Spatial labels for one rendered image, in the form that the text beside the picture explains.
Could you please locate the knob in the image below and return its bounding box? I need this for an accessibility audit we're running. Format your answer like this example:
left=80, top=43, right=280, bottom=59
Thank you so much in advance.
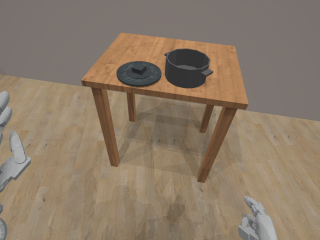
left=131, top=63, right=147, bottom=74

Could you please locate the pot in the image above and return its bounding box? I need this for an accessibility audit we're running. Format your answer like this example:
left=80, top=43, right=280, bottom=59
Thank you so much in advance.
left=164, top=48, right=213, bottom=89

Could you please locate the lid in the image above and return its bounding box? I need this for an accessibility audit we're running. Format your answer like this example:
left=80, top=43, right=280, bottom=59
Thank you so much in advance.
left=116, top=61, right=162, bottom=87

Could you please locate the robot left hand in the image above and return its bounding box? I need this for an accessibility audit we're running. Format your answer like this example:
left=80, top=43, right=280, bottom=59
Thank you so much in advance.
left=0, top=91, right=31, bottom=193

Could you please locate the robot right hand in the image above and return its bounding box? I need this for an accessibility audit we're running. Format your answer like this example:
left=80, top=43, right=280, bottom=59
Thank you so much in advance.
left=238, top=196, right=278, bottom=240

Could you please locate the table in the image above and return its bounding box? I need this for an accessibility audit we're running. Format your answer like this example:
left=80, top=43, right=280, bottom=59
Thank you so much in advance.
left=81, top=32, right=249, bottom=183

